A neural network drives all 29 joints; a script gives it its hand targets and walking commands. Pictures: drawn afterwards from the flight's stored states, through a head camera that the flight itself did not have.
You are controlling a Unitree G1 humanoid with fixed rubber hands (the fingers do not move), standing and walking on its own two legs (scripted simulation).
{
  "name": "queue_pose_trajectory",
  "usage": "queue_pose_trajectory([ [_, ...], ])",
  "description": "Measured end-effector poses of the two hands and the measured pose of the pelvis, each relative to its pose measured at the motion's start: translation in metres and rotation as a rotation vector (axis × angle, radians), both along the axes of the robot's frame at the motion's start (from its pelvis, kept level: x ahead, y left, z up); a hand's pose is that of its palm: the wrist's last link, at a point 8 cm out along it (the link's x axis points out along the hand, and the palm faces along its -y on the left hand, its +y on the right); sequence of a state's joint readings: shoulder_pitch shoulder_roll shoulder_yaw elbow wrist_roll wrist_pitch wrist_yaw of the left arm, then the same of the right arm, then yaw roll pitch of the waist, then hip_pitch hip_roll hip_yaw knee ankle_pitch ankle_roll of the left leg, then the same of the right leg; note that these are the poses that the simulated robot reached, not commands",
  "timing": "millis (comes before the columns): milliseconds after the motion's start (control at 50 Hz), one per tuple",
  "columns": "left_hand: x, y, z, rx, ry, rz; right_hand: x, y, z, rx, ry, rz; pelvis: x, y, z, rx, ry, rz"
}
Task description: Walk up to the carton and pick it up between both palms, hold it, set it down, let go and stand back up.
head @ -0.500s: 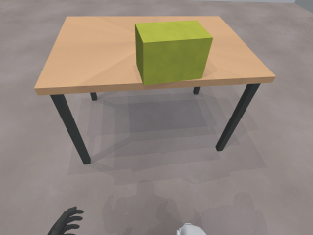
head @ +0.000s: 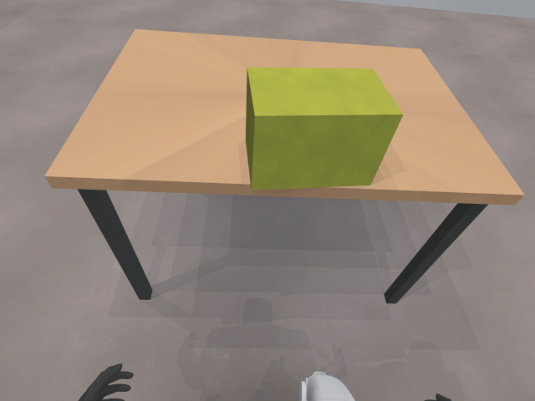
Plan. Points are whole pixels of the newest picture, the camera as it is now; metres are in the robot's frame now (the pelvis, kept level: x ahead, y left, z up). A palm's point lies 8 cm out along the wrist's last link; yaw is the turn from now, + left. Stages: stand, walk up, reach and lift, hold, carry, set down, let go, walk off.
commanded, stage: walk up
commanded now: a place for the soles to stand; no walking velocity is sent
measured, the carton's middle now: (312, 129) +0.63 -0.08 +0.05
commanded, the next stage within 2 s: none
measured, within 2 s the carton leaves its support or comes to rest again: neither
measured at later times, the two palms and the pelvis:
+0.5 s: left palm (142, 376) +0.18 +0.20 -0.11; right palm (446, 310) +0.29 -0.32 -0.07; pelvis +0.13 -0.08 +0.00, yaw +5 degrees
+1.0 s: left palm (169, 302) +0.28 +0.17 -0.05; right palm (454, 291) +0.33 -0.35 -0.07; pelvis +0.16 -0.11 +0.02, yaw +5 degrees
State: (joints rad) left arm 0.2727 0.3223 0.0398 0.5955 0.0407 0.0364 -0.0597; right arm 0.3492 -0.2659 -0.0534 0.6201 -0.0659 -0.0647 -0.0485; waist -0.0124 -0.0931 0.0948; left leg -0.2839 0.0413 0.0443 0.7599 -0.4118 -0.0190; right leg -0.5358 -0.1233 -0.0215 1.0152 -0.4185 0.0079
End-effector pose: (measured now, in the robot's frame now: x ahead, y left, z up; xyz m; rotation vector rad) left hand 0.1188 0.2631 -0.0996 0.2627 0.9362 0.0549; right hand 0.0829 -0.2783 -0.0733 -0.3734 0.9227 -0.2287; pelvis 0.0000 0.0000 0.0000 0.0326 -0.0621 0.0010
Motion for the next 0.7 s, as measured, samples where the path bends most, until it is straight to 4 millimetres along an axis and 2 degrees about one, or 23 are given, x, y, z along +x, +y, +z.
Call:
queue_pose_trajectory([
  [60,0.042,-0.028,0.006,-0.012,-0.071,-0.035,0.007,-0.026,-0.009,0.006,0.034,-0.023,0.021,-0.019,-0.005,-0.017,0.003,0.001],
  [120,0.063,-0.043,0.004,0.005,-0.117,-0.024,0.023,-0.046,-0.024,0.020,0.069,-0.025,0.041,-0.038,-0.015,-0.039,0.000,0.019],
  [160,0.062,-0.045,0.003,0.020,-0.106,0.021,0.044,-0.050,-0.028,0.028,0.077,-0.003,0.052,-0.045,-0.016,-0.039,-0.004,0.037],
  [200,0.054,-0.043,0.001,0.042,-0.066,0.069,0.072,-0.049,-0.027,0.043,0.060,0.035,0.062,-0.049,-0.014,-0.039,-0.010,0.055],
  [300,0.025,-0.038,-0.002,0.064,0.057,0.171,0.145,-0.029,-0.014,0.093,-0.029,0.134,0.087,-0.054,-0.005,-0.040,-0.007,0.095],
  [380,0.021,-0.039,-0.013,0.046,0.124,0.202,0.187,-0.017,-0.007,0.090,-0.098,0.182,0.106,-0.057,-0.008,-0.029,0.002,0.102],
  [440,0.035,-0.047,-0.015,0.041,0.148,0.199,0.203,-0.023,-0.001,0.075,-0.107,0.174,0.118,-0.066,-0.005,-0.019,0.005,0.096],
  [520,0.071,-0.070,-0.009,0.023,0.095,0.173,0.212,-0.044,0.003,0.067,-0.093,0.158,0.131,-0.081,-0.001,-0.017,0.011,0.092],
  [600,0.102,-0.091,0.000,0.014,0.018,0.146,0.222,-0.064,-0.003,0.093,-0.075,0.149,0.143,-0.095,-0.002,-0.035,0.016,0.099],
  [700,0.132,-0.102,0.017,0.020,-0.037,0.143,0.234,-0.071,-0.004,0.120,-0.061,0.153,0.155,-0.104,0.005,-0.021,0.022,0.101],
])
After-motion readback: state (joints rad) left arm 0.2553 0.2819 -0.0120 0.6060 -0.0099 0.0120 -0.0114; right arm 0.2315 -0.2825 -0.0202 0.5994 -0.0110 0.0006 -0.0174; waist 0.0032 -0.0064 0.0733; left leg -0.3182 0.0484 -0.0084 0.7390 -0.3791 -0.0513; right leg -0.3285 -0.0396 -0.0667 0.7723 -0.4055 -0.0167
